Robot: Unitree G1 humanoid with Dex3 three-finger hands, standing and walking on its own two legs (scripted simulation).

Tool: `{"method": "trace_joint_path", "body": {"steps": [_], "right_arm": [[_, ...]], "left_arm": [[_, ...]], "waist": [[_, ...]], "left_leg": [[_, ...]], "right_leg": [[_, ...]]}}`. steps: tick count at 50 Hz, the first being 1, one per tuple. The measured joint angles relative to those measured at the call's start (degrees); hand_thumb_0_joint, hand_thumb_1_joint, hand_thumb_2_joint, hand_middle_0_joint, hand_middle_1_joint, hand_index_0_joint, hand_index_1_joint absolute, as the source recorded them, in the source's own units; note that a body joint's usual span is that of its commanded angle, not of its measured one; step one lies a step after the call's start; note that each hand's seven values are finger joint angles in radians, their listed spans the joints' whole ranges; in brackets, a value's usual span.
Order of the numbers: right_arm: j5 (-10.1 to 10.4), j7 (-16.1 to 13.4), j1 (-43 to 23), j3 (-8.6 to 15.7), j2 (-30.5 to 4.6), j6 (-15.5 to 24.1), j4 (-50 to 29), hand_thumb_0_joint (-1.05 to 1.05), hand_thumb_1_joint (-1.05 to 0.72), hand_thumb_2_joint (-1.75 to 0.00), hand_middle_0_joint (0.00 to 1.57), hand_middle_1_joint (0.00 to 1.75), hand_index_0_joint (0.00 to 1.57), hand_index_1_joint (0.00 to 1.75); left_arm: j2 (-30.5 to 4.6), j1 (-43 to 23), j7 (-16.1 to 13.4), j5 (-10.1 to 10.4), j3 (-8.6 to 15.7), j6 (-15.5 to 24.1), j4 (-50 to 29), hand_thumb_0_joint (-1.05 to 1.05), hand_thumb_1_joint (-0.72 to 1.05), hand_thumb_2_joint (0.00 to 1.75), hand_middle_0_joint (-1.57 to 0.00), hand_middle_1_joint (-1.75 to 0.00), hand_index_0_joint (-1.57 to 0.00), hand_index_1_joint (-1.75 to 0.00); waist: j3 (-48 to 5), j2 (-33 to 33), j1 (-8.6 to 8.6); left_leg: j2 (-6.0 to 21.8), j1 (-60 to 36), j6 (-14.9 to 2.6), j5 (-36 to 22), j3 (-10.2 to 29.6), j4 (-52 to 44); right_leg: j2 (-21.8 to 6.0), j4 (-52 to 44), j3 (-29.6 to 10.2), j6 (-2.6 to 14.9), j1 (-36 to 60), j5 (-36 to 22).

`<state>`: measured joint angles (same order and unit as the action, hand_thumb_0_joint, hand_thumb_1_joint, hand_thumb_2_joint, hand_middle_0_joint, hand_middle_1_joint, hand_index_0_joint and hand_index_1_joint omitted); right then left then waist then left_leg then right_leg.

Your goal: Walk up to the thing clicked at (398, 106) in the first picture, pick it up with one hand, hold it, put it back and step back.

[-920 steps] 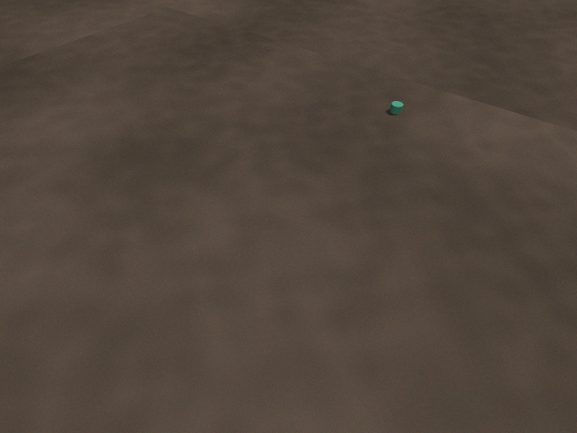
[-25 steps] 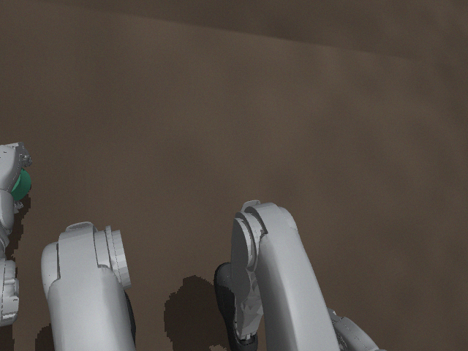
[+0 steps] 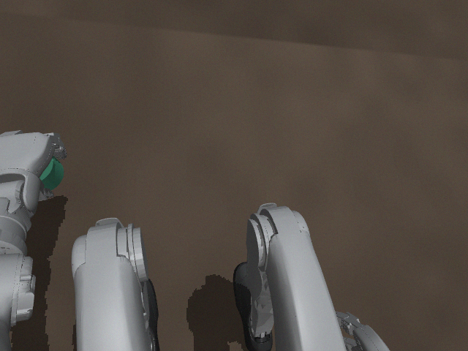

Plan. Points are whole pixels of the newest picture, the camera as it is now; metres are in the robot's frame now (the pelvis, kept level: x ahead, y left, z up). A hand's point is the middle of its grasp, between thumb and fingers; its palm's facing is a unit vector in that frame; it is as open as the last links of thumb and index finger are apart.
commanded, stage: lift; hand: left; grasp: from above
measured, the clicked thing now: (35, 169) +0.43 +0.33 -0.17
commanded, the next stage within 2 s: hold in 1.66 s
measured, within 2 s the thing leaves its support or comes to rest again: neither
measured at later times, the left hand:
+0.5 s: hand out of the picture +0.37 +0.33 -0.04, palm faces -0.44 -0.10 -0.89, open 9.2 cm
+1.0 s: hand out of the picture +0.32 +0.30 +0.17, palm faces -0.40 -0.15 -0.90, open 9.3 cm
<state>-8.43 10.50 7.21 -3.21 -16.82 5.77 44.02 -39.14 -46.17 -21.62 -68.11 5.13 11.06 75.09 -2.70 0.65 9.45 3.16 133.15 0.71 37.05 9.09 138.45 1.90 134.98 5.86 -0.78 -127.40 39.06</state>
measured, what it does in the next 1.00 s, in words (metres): rises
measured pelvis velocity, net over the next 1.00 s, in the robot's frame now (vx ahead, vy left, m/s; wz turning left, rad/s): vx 0.01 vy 0.01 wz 0.11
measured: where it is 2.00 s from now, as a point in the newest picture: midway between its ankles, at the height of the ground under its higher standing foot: (201, 333)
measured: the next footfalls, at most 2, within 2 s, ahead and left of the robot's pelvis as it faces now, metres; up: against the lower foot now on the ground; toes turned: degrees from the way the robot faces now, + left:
none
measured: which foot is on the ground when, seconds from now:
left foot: down 0.00-1.00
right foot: down 0.00-1.00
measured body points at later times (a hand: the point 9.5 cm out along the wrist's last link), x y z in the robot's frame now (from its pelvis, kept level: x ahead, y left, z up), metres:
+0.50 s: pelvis +0.00 +0.01 +0.08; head +0.18 +0.06 +0.48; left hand +0.39 +0.33 +0.01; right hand +0.12 -0.26 -0.04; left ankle +0.09 +0.14 -0.29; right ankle +0.10 -0.12 -0.29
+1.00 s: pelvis +0.01 +0.01 +0.26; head +0.13 +0.04 +0.69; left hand +0.34 +0.31 +0.22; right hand +0.18 -0.23 +0.14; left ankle +0.08 +0.14 -0.29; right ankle +0.10 -0.12 -0.29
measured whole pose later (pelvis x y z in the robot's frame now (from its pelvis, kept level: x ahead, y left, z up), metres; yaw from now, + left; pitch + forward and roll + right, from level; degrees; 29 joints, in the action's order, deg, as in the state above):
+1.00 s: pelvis +0.01 +0.01 +0.26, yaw +7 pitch +24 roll -4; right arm 1.5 -1.3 8.6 1.2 -13.6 -1.1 39.7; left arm -27.7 -17.2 -6.5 -56.8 -6.2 -0.9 36.0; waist -9.9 -2.2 3.1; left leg 2.9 82.5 -0.5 31.8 2.4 90.4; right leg 0.2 88.0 2.2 -1.3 -78.3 33.5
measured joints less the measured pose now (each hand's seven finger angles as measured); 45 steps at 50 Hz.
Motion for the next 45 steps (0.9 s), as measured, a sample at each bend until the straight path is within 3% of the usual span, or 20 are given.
{"method": "trace_joint_path", "body": {"steps": [10, 20, 26, 45], "right_arm": [[1.8, -1.6, 1.5, 2.3, 0.7, -1.9, -0.6, 0.01, -0.92, -0.9, 0.2, 0.3, 0.2, 0.29], [4.5, -3.8, 2.1, 4.4, 1.2, -4.3, -2.0, 0.01, -0.92, -0.9, 0.2, 0.3, 0.2, 0.29], [5.9, -5.1, 1.5, 5.2, 1.3, -5.2, -3.6, 0.01, -0.92, -0.9, 0.2, 0.3, 0.2, 0.29], [9.5, -10.5, 0.5, 4.8, 2.8, -7.1, -4.9, 0.01, -0.92, -0.9, 0.2, 0.3, 0.2, 0.3]], "left_arm": [[2.1, 2.7, 4.9, 2.6, -0.5, -2.0, -5.8, 0.01, -0.05, 0.66, -0.5, -0.83, -0.78, -0.72], [3.9, 8.9, 9.6, 4.1, -2.7, -2.5, -16.2, 0.01, -0.05, 0.66, -0.5, -0.83, -0.78, -0.73], [4.8, 13.0, 11.8, 6.2, -4.3, -3.9, -22.9, 0.01, -0.05, 0.66, -0.5, -0.87, -0.76, -0.77], [10.1, 26.5, 15.2, 11.0, -9.8, -11.2, -38.8, 0.0, -0.03, 0.64, -0.49, -0.89, -0.71, -0.85]], "waist": [[-2.1, -1.1, -1.14], [-5.1, -1.8, -3.49], [-6.6, -2.2, -4.75], [-7.6, -2.9, -6.26]], "left_leg": [[-0.2, -2.5, -0.44, -0.5, -1.2, -4.1], [-0.4, -7.9, -0.88, -0.9, -2.6, -10.7], [-0.5, -12.6, -1.09, -1.3, -3.3, -15.6], [-0.3, -40.6, -1.19, -3.7, -5.8, -39.7]], "right_leg": [[-0.5, -3.7, -0.7, -0.13, 2.6, -0.1], [-1.1, -9.9, -1.6, -0.28, 8.0, -0.2], [-1.4, -14.8, -1.9, -0.43, 12.5, -0.6], [-1.7, -38.7, -3.1, -0.53, 39.5, -3.8]]}}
